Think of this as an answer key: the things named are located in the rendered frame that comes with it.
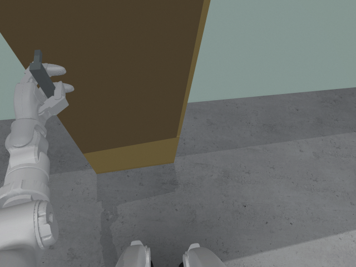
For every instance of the right robot shin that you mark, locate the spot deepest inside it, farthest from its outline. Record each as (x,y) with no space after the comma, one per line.
(196,245)

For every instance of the cupboard door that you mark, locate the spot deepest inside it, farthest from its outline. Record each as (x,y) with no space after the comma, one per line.
(128,61)

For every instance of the left robot shin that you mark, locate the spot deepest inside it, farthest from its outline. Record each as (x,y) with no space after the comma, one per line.
(136,242)

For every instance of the robot left hand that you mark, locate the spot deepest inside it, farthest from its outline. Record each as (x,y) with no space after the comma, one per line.
(31,102)

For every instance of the robot left upper arm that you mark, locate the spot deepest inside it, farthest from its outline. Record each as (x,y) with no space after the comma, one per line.
(26,231)

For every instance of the handle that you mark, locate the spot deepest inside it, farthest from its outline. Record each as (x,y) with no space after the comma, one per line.
(41,76)

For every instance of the robot left forearm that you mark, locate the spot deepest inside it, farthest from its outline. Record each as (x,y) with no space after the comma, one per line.
(28,171)

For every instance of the robot shin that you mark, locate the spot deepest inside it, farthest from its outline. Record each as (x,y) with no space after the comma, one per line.
(196,245)
(136,242)

